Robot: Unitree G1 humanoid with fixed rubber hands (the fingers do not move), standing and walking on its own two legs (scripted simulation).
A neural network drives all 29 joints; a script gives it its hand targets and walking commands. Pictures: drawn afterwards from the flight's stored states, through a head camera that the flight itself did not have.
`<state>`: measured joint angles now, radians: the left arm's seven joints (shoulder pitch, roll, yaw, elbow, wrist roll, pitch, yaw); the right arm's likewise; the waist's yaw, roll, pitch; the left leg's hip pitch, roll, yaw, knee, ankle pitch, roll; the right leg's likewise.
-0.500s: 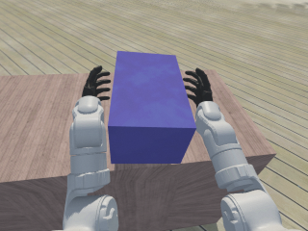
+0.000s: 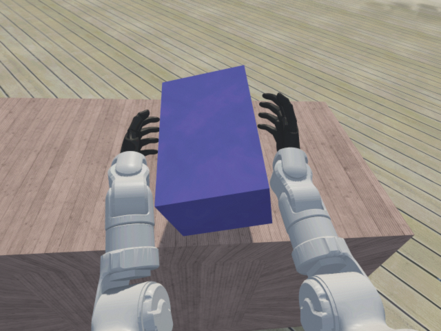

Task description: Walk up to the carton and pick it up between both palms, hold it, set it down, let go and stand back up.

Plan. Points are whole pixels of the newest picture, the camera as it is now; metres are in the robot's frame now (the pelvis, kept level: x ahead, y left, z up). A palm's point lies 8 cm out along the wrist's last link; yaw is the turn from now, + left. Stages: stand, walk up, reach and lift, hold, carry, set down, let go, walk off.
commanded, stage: set down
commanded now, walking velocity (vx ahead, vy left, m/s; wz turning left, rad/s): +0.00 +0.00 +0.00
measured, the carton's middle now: (214, 149) +0.42 +0.03 +0.11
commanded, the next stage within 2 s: none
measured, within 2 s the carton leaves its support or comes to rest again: rests again in 1.84 s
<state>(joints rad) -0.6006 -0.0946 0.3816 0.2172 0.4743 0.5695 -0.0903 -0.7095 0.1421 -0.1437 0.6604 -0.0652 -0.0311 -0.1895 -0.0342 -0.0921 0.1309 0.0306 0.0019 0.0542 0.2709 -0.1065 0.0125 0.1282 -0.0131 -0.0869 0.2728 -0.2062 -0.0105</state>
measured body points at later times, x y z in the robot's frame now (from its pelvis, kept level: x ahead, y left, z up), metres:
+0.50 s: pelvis -0.01 +0.00 +0.00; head -0.02 +0.03 +0.45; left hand +0.38 +0.16 +0.12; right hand +0.38 -0.11 +0.15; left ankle +0.04 +0.11 -0.75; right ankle -0.02 -0.10 -0.75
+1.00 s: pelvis +0.01 +0.01 +0.00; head +0.02 +0.05 +0.45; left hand +0.42 +0.17 +0.11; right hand +0.41 -0.10 +0.11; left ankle +0.04 +0.11 -0.75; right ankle -0.02 -0.10 -0.75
